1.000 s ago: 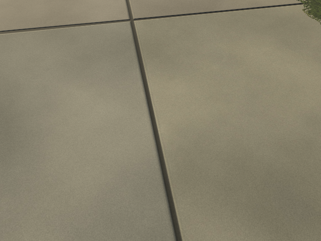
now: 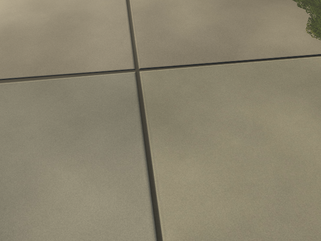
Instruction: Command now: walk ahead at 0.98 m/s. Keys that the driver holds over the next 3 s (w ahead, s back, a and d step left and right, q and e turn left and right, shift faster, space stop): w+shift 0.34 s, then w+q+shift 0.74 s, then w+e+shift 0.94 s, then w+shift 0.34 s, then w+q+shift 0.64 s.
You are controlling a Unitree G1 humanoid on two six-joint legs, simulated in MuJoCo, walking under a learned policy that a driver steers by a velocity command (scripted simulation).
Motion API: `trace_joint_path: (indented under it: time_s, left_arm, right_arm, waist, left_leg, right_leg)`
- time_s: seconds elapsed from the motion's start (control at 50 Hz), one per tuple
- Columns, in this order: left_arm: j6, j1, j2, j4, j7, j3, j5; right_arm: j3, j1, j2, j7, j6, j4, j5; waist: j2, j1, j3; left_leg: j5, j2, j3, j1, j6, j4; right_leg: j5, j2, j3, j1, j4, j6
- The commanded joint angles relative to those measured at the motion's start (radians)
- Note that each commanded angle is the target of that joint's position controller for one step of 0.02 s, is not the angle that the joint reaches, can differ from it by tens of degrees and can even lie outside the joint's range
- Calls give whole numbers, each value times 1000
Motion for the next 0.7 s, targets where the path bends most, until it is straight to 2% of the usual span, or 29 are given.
trace_joint_path:
  time_s: [0.02,0.06,0.08,0.1,0.12,0.14,0.16,0.18,0.2,0.22,0.24,0.26,0.28,0.3,0.32,0.34,0.36,0.4,0.42,0.46,0.5,0.52,0.58,0.6,0.62,0.64,0.66,0.68,0.7]
  left_arm:
    - [-36,-48,62,-84,-2,-6,-14]
    - [-44,18,90,-67,8,-9,-24]
    - [-43,36,105,-63,11,-9,-25]
    - [-43,49,126,-58,15,-9,-21]
    - [-39,54,135,-52,18,-10,-17]
    - [-33,60,152,-48,24,-9,-8]
    - [-21,55,178,-46,35,-3,6]
    - [-7,39,203,-42,46,3,21]
    - [8,-2,226,-49,53,12,30]
    - [12,-44,207,-66,52,12,32]
    - [-4,56,39,-106,23,-18,-27]
    - [-21,53,88,-118,20,-15,-45]
    - [-23,-112,119,-162,28,-8,-38]
    - [-26,-161,107,-183,24,-12,-29]
    - [-16,-218,80,-202,17,-15,-4]
    - [3,-164,47,-205,3,-26,15]
    - [19,-174,35,-209,-10,-30,36]
    - [31,-263,35,-259,-23,-35,47]
    - [30,-343,51,-292,-24,-36,50]
    - [26,-451,61,-350,-32,-46,42]
    - [18,-539,62,-370,-43,-55,22]
    - [18,-560,66,-377,-43,-56,13]
    - [18,-609,114,-406,-25,-45,10]
    - [15,-583,142,-404,-16,-34,14]
    - [10,-503,174,-388,-4,-21,15]
    - [4,-337,206,-345,11,-4,14]
    - [0,-137,257,-303,32,18,28]
    - [1,12,345,-297,50,41,72]
    - [9,-56,376,-301,33,53,72]
  right_arm:
    - [18,-130,-21,14,-6,-91,7]
    - [28,-206,-12,20,-10,-111,23]
    - [28,-212,-17,18,-8,-108,29]
    - [31,-232,-24,15,-13,-123,29]
    - [24,-237,-48,9,-15,-123,26]
    - [17,-219,-67,1,-15,-120,22]
    - [8,-161,-91,-7,-14,-109,22]
    - [-8,-14,-127,-17,-14,-74,23]
    - [-29,195,-161,-33,-12,-8,23]
    - [-53,381,-213,-52,-5,41,6]
    - [-89,431,-307,-58,2,41,-14]
    - [-84,362,-253,-30,2,38,-6]
    - [-73,270,-192,-26,-7,45,2]
    - [-57,234,-118,-23,-17,63,4]
    - [-42,227,-72,-21,-28,80,1]
    - [-38,212,-69,-31,-30,94,4]
    - [-29,213,-51,-36,-37,106,15]
    - [-28,244,-73,-36,-50,122,35]
    - [-28,278,-76,-35,-55,122,39]
    - [-39,265,-122,-35,-57,103,39]
    - [-46,292,-139,-30,-63,96,47]
    - [-54,309,-170,-29,-65,93,51]
    - [-61,351,-199,-31,-57,91,48]
    - [-63,359,-208,-35,-52,90,46]
    - [-68,364,-233,-39,-47,89,41]
    - [-75,343,-259,-39,-39,84,33]
    - [-75,301,-246,-39,-38,64,31]
    - [-42,330,-92,-37,-44,12,47]
    - [-27,410,-52,-37,-42,-40,101]
  waist:
    - [-32,-25,189]
    - [-33,1,191]
    - [-37,6,171]
    - [-71,5,179]
    - [-76,0,153]
    - [-97,-15,111]
    - [-134,-51,53]
    - [-162,-130,-29]
    - [-170,-228,-134]
    - [-153,-307,-219]
    - [210,-201,-377]
    - [131,-170,-428]
    - [51,-159,-221]
    - [-45,-119,-92]
    - [-92,-89,-23]
    - [-38,-28,-14]
    - [-25,-4,23]
    - [-9,5,100]
    - [-39,-14,137]
    - [-9,-19,168]
    - [-30,-51,163]
    - [-12,-64,145]
    - [20,-88,109]
    - [24,-74,72]
    - [45,-39,1]
    - [44,45,-99]
    - [36,142,-207]
    - [-162,145,-382]
    - [-436,51,-489]
  left_leg:
    - [182,-16,78,79,-18,-271]
    - [259,-63,135,168,1,-426]
    - [274,-87,149,169,11,-463]
    - [275,-91,144,180,26,-527]
    - [243,-131,167,197,41,-555]
    - [178,-176,185,226,52,-568]
    - [96,-215,186,290,62,-570]
    - [37,-235,156,433,82,-572]
    - [-7,-237,139,630,99,-599]
    - [-150,-141,47,878,126,-560]
    - [-407,183,-496,1225,252,-613]
    - [-550,233,-785,1254,297,-793]
    - [-511,184,-631,1100,251,-838]
    - [-406,161,-508,913,217,-878]
    - [-288,94,-389,764,165,-887]
    - [-351,87,-364,663,167,-921]
    - [-373,49,-340,572,158,-962]
    - [-328,16,-294,494,175,-1013]
    - [-263,-5,-264,464,181,-1036]
    - [-177,-34,-225,387,183,-1078]
    - [-1,-79,-164,360,150,-1089]
    - [46,-67,-175,386,146,-1101]
    - [265,-30,-204,636,122,-1008]
    - [401,-30,-203,713,103,-920]
    - [561,-29,-202,755,87,-785]
    - [597,-58,-183,721,71,-569]
    - [431,-103,-180,539,59,-298]
    - [-84,-180,-121,301,54,80]
    - [-412,-234,-101,77,50,298]
  right_leg:
    - [242,-218,159,-250,-274,-67]
    - [479,-237,128,-175,-317,-49]
    - [597,-236,104,-83,-310,-38]
    - [718,-265,98,-14,-284,-32]
    - [914,-270,82,83,-242,-23]
    - [1097,-279,71,167,-171,-16]
    - [1248,-295,70,224,-63,-11]
    - [1325,-316,72,234,122,-9]
    - [1283,-316,58,196,370,-14]
    - [1039,-279,56,2,669,-23]
    - [195,-75,57,-436,1189,31]
    - [-131,-51,214,-633,1312,-5]
    - [-42,-125,209,-724,1266,-25]
    - [1,-167,204,-707,1176,-30]
    - [13,-206,221,-646,1092,-32]
    - [0,-213,214,-601,1064,-16]
    - [-2,-242,209,-579,1017,6]
    - [31,-279,173,-639,911,51]
    - [79,-288,150,-660,837,72]
    - [227,-284,129,-604,595,105]
    - [365,-222,76,-442,400,113]
    - [411,-201,66,-387,360,113]
    - [390,-173,88,-397,244,96]
    - [322,-149,89,-363,210,88]
    - [233,-121,87,-267,206,74]
    - [164,-105,79,-81,203,62]
    - [93,-205,148,184,251,50]
    - [-304,-495,482,430,217,31]
    - [-471,-642,960,505,-17,-46]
